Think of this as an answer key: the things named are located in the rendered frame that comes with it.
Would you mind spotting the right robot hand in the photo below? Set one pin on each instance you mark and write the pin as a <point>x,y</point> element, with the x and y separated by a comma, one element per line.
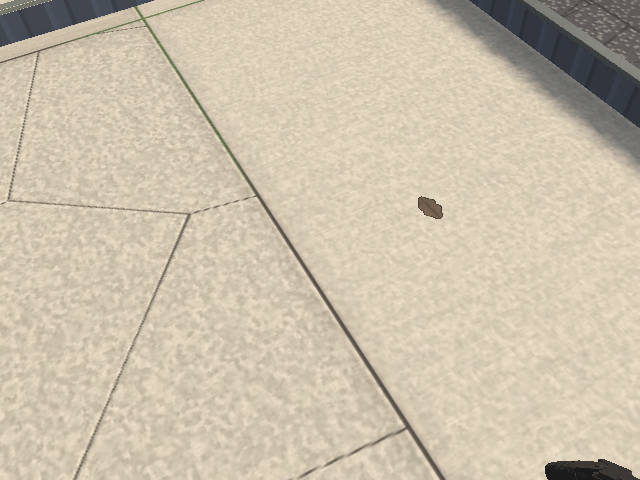
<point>587,470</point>

